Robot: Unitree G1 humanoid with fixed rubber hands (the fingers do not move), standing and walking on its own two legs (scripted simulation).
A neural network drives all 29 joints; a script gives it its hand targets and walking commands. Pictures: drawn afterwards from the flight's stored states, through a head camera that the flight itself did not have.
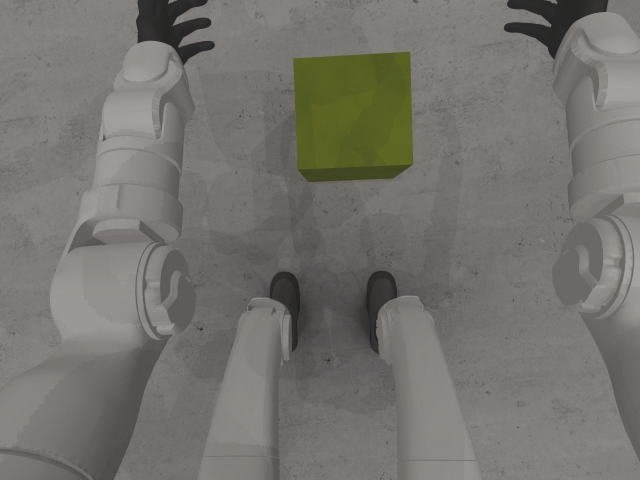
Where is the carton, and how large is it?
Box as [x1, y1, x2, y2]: [293, 52, 412, 181]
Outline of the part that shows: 409,52 293,58 298,169 308,181 389,178 394,177 412,164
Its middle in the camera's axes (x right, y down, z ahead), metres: +0.06 -0.23 +0.82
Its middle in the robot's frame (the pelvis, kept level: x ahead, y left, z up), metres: +0.56 -0.03 -0.53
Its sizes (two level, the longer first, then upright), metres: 0.210 0.200 0.250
